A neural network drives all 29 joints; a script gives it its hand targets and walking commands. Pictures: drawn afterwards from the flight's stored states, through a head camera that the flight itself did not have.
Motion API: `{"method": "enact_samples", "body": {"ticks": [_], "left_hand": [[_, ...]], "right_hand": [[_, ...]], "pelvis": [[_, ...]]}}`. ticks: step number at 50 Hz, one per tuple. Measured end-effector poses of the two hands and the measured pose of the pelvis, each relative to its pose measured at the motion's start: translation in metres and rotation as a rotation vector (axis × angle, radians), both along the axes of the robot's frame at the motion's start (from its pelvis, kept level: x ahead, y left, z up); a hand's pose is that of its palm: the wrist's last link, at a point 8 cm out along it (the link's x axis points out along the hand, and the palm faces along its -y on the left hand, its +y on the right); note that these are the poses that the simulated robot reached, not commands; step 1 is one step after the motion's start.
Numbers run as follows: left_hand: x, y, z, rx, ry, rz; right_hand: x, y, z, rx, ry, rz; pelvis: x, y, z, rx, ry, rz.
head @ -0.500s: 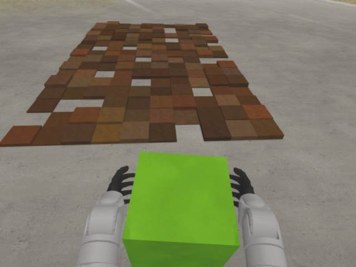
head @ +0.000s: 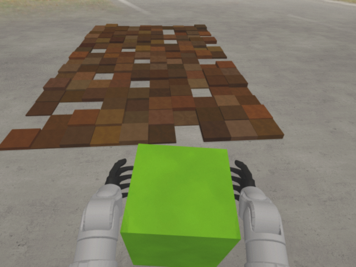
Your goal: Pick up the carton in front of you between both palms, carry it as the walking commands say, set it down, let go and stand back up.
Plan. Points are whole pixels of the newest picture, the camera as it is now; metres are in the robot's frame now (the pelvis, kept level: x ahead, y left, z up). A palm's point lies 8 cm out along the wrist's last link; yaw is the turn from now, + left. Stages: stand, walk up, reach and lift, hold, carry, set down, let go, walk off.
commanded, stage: carry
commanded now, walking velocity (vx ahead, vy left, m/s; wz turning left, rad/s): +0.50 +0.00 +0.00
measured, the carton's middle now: (178, 209) +0.29 +0.01 -0.01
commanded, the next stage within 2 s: none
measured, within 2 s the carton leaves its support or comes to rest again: neither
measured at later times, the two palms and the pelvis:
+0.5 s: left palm (141, 127) +0.49 +0.12 +0.09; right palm (245, 132) +0.48 -0.18 +0.09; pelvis +0.22 -0.03 -0.01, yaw +2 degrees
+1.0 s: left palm (146, 86) +0.81 +0.15 +0.05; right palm (218, 88) +0.81 -0.15 +0.05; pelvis +0.54 +0.01 -0.01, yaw -1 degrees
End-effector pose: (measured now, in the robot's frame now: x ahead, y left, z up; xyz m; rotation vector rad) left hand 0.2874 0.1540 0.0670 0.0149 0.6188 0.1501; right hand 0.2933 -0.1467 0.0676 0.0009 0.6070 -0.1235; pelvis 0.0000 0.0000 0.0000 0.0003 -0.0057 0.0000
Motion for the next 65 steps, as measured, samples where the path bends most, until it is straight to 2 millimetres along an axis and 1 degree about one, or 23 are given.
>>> {"method": "enact_samples", "body": {"ticks": [3,5,7,10,12,15,18,21,25,26,30,34,37,40,43,45,46,48,50,54,57,61,65], "left_hand": [[0.013,-0.007,0.007,-0.009,-0.009,0.007],[0.022,-0.010,0.010,-0.015,0.007,0.019],[0.030,-0.010,0.013,-0.014,0.037,0.033],[0.048,-0.002,0.017,-0.016,0.054,0.054],[0.063,0.005,0.018,-0.024,0.040,0.063],[0.086,0.008,0.019,-0.041,0.066,0.061],[0.113,-0.002,0.021,-0.060,0.102,0.054],[0.147,-0.017,0.025,-0.049,0.095,0.024],[0.200,-0.035,0.026,-0.044,0.038,0.017],[0.211,-0.037,0.025,-0.042,0.042,0.021],[0.247,-0.034,0.022,-0.052,0.103,0.072],[0.288,-0.024,0.029,-0.057,0.116,0.120],[0.327,-0.018,0.032,-0.054,0.097,0.128],[0.372,-0.012,0.028,-0.052,0.084,0.116],[0.421,-0.005,0.014,-0.056,0.083,0.093],[0.456,0.000,0.001,-0.061,0.082,0.069],[0.473,0.001,-0.006,-0.070,0.094,0.060],[0.501,0.001,-0.014,-0.071,0.140,0.036],[0.526,-0.001,-0.016,-0.063,0.180,0.008],[0.575,-0.005,-0.008,-0.056,0.196,-0.035],[0.613,-0.006,0.002,-0.056,0.168,-0.042],[0.665,-0.006,0.015,-0.057,0.110,-0.020],[0.723,-0.012,0.024,-0.056,0.049,0.014]], "right_hand": [[0.012,-0.007,0.005,0.011,-0.008,-0.003],[0.023,-0.010,0.008,0.005,0.007,0.008],[0.037,-0.009,0.013,0.005,0.037,0.017],[0.062,-0.001,0.020,0.017,0.053,0.027],[0.078,0.006,0.022,0.030,0.042,0.023],[0.094,0.008,0.018,0.049,0.068,-0.004],[0.112,-0.001,0.017,0.044,0.104,-0.027],[0.139,-0.016,0.021,0.057,0.096,-0.057],[0.192,-0.034,0.021,0.072,0.039,-0.065],[0.205,-0.036,0.021,0.070,0.043,-0.058],[0.258,-0.033,0.023,0.072,0.106,-0.021],[0.311,-0.022,0.029,0.067,0.121,0.025],[0.352,-0.016,0.030,0.065,0.102,0.039],[0.392,-0.010,0.024,0.060,0.088,0.032],[0.435,-0.004,0.012,0.048,0.085,0.014],[0.463,0.000,0.002,0.039,0.083,-0.007],[0.476,0.002,-0.003,0.030,0.095,-0.017],[0.497,0.002,-0.011,0.026,0.139,-0.042],[0.514,0.000,-0.013,0.029,0.179,-0.069],[0.552,-0.004,-0.004,0.028,0.193,-0.106],[0.590,-0.005,0.008,0.025,0.165,-0.109],[0.650,-0.006,0.022,0.024,0.108,-0.084],[0.718,-0.011,0.029,0.034,0.049,-0.051]], "pelvis": [[0.015,-0.007,-0.004,-0.006,0.025,0.014],[0.028,-0.009,-0.003,-0.003,0.043,0.037],[0.041,-0.009,0.000,0.008,0.061,0.047],[0.063,-0.004,0.001,0.022,0.077,0.045],[0.080,-0.001,-0.004,0.031,0.081,0.023],[0.108,0.000,-0.002,0.017,0.096,-0.004],[0.138,-0.002,0.004,-0.005,0.105,-0.007],[0.170,-0.010,0.004,-0.013,0.103,-0.003],[0.219,-0.026,-0.012,-0.020,0.081,0.030],[0.230,-0.030,-0.012,-0.021,0.082,0.039],[0.273,-0.039,-0.001,-0.001,0.096,0.060],[0.321,-0.040,0.010,0.022,0.102,0.051],[0.360,-0.035,0.010,0.030,0.101,0.043],[0.403,-0.027,0.004,0.028,0.094,0.041],[0.452,-0.015,-0.009,0.025,0.080,0.028],[0.485,-0.005,-0.021,0.026,0.062,0.008],[0.499,-0.001,-0.023,0.035,0.060,0.001],[0.523,0.005,-0.019,0.030,0.063,-0.013],[0.545,0.010,-0.011,0.018,0.068,-0.026],[0.592,0.015,0.006,-0.007,0.079,-0.031],[0.631,0.014,0.012,-0.022,0.085,-0.025],[0.689,0.007,0.013,-0.027,0.083,-0.017],[0.752,-0.006,0.003,-0.015,0.074,-0.009]]}}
